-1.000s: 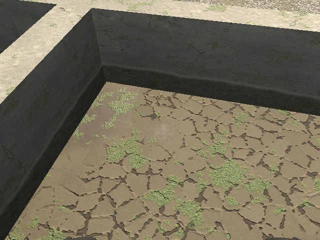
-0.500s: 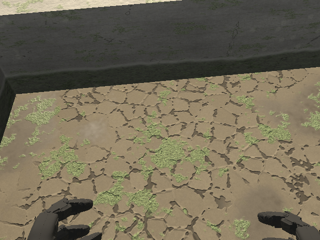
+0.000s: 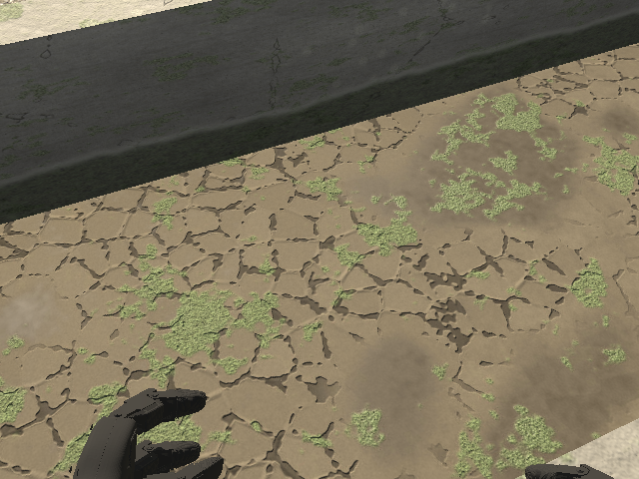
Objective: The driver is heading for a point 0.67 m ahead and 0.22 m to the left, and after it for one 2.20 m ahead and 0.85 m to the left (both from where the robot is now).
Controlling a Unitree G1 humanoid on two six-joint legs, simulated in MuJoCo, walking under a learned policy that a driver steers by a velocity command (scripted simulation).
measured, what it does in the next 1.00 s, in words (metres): stands, turning left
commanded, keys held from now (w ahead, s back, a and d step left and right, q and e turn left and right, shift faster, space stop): w+q+shift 0.90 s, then w+shift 0.10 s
